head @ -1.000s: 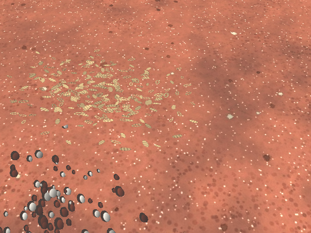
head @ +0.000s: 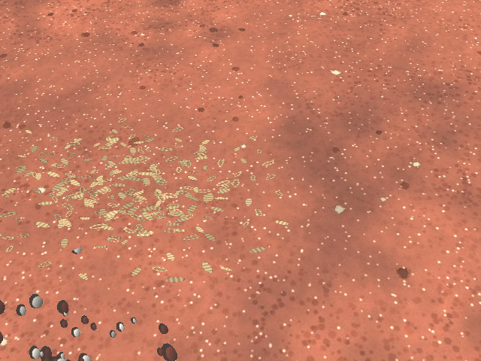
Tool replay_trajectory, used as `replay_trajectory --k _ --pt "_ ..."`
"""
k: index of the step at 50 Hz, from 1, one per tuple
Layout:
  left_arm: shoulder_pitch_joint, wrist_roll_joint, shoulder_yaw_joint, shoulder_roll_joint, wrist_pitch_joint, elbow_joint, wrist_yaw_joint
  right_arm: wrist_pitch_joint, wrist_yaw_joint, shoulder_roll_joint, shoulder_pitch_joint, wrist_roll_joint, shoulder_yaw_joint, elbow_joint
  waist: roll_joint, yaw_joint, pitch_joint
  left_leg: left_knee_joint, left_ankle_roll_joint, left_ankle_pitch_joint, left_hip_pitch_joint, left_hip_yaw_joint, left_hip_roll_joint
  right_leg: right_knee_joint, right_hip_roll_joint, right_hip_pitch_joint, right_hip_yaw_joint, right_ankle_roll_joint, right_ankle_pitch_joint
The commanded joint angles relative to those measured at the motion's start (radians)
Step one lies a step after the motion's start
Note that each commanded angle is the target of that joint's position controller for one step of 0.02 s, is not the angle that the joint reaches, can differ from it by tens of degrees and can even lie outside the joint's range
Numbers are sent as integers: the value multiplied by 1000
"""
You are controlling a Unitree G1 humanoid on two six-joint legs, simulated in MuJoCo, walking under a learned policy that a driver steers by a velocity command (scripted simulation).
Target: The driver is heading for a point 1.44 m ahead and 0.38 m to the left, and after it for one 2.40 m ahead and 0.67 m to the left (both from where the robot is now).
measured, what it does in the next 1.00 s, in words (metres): walks ahead: left foot, then right foot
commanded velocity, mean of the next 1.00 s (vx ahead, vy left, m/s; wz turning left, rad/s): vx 0.48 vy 0.00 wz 0.00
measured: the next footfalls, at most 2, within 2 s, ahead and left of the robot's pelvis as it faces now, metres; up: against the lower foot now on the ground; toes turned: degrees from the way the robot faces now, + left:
left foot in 0.20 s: +0.27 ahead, +0.13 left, +0.00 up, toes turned +4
right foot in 0.74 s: +0.59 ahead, -0.04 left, +0.00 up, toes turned -3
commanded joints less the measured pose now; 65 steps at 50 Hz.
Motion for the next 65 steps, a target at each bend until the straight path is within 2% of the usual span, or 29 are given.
replay_trajectory --k 1,6,8,9,10,11,12,13,14,17,20,25,31,34,36,37,38,39,40,41,42,43,46,51,55,60,63,64,65 --pt "26 0 19 128 -14 -14 3 -12 4 -25 -174 5 8 -107 -130 8 95 -116 -18 74 -114 41 -2 -69 -238 -11 139 -134 294" --pt "14 1 24 157 -14 16 4 -13 -9 -50 -184 12 4 -123 -135 -19 109 -258 42 82 47 66 -32 -17 -280 -18 104 -110 483" --pt "-20 -1 29 176 -11 22 6 -22 -25 -75 -23 8 -14 -73 -119 -101 27 -310 79 51 254 85 -87 185 -263 -12 57 -79 776" --pt "-26 -2 28 174 -7 23 6 -31 -36 -99 146 2 -29 -12 -85 -169 -64 -352 102 53 460 89 -104 387 -218 -71 17 -59 788" --pt "-23 -3 17 137 -6 1 4 -41 -48 -169 324 -20 -50 26 -2 -230 -174 -391 145 -123 700 -128 88 684 -166 -265 -17 -41 488" --pt "89 -25 -4 9 -6 -16 -4 -41 -46 -272 377 -26 -69 39 244 -166 -299 -551 267 -302 900 -664 373 1040 24 -573 -29 0 -249" --pt "15 0 22 116 -5 -14 -4 -31 -39 -217 292 16 -62 36 110 -153 -215 -655 260 -404 781 -757 336 1125 -14 -661 94 -25 -234" --pt "-72 1 32 134 -7 -42 -10 -33 -37 -151 172 23 -44 18 56 -105 -59 -653 234 -369 631 -574 305 1111 -77 -687 77 -35 -125" --pt "-115 0 27 113 -13 -49 -15 -43 -32 -93 119 20 -29 15 7 -85 -7 -678 215 -213 516 -453 256 1054 -112 -649 68 -36 -53" --pt "-96 19 20 61 16 -34 -28 -69 -35 -37 136 20 -11 57 37 -28 6 -711 173 49 380 -252 166 958 -149 -523 49 -13 -14" --pt "-179 22 19 49 33 -61 -39 -85 -36 -55 210 26 -13 97 22 -27 37 -748 187 127 386 -185 154 889 -166 -603 19 10 39" --pt "-408 17 9 41 34 -137 -44 -84 -39 -49 306 30 -5 137 8 -75 86 -765 172 254 447 -105 117 639 -167 -705 -31 48 204" --pt "-569 8 -2 37 25 -194 -40 -79 -53 -57 404 19 -1 185 24 -121 94 -712 162 452 599 -71 143 423 -115 -668 -74 21 242" --pt "-543 7 6 56 14 -199 -34 -72 -63 -73 384 11 -4 195 35 -88 78 -616 149 679 673 -57 168 361 -76 -586 -85 -23 134" --pt "-345 10 26 88 2 -138 -19 -66 -63 -90 359 9 -9 198 41 -4 -27 -383 123 897 667 -29 148 298 -12 -342 -109 -67 85" --pt "-169 25 43 124 -8 -84 -8 -65 -62 -84 345 17 -5 190 20 68 -120 -175 104 775 541 -1 113 268 -54 -96 -64 -102 121" --pt "-9 52 69 224 -11 -62 6 -68 -54 -19 369 42 13 148 -118 94 -267 167 71 365 262 51 32 258 -328 203 269 -181 20" --pt "-8 27 81 249 5 -53 -2 -69 -48 -4 445 60 6 156 -271 50 -368 465 49 -318 6 4 -144 118 -501 334 700 -301 17" --pt "-122 0 72 199 13 -69 -8 -63 -55 -76 351 36 -14 145 -110 18 -219 500 66 -247 -87 -89 -67 100 -443 217 581 -264 -19" --pt "-207 -6 54 134 7 -82 -11 -71 -50 -58 273 30 -11 123 -75 -2 -95 456 68 -165 -95 -89 -30 68 -404 67 440 -237 23" --pt "-246 -1 42 87 -1 -78 -12 -71 -47 -35 249 29 -9 122 -48 -37 -24 388 67 -118 -55 -83 6 29 -355 -52 342 -198 100" --pt "-246 -3 34 62 -9 -62 -8 -59 -43 -27 243 11 -11 120 -61 -65 6 332 58 -99 -10 -85 27 10 -313 -129 272 -167 159" --pt "-188 -6 29 61 -32 -21 -5 -26 -24 12 258 -4 -7 126 -78 -100 7 264 29 -67 38 -57 35 -28 -269 -191 173 -155 261" --pt "-116 -3 31 90 -37 4 -5 -12 -14 0 49 6 -4 54 -78 -71 68 58 -7 106 -95 -20 61 -91 -239 -161 71 -144 283" --pt "-58 0 27 88 -41 22 1 -18 -10 18 -75 18 10 14 -88 -33 84 -133 13 219 -68 7 24 -99 -239 -105 -24 -112 351" --pt "-13 9 26 95 -33 46 22 -26 -9 5 -148 9 8 -27 -89 -22 98 -250 74 139 -67 57 -10 -11 -294 68 -95 -92 545" --pt "-43 14 36 135 -20 39 32 -32 -17 -24 -15 3 -12 3 -119 -90 7 -285 138 -3 116 122 -107 262 -300 115 -152 -69 980" --pt "-54 11 39 146 -10 31 32 -38 -19 -44 119 -1 -26 46 -111 -145 -66 -345 164 15 273 127 -140 453 -286 74 -178 -53 973" --pt "-72 6 36 143 -9 2 29 -42 -27 -108 281 -17 -52 88 -66 -215 -156 -375 220 -8 524 -17 -52 717 -264 -120 -190 -27 755"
